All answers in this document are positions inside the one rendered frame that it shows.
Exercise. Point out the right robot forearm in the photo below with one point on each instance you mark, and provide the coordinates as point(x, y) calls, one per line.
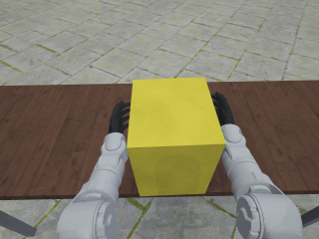
point(241, 168)

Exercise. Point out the table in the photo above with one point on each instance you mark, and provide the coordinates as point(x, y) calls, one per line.
point(51, 138)

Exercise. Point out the left robot hand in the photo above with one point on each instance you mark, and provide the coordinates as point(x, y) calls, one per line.
point(117, 120)

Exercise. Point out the right robot hand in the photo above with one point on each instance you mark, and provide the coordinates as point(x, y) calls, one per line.
point(223, 111)

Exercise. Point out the carton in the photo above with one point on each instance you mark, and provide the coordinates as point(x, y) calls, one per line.
point(175, 140)

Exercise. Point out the right robot upper arm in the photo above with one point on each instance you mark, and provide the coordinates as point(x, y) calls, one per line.
point(267, 216)

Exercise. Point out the left robot forearm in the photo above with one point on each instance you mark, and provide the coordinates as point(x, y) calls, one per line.
point(108, 173)

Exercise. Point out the left robot upper arm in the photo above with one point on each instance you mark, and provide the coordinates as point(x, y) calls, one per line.
point(95, 219)

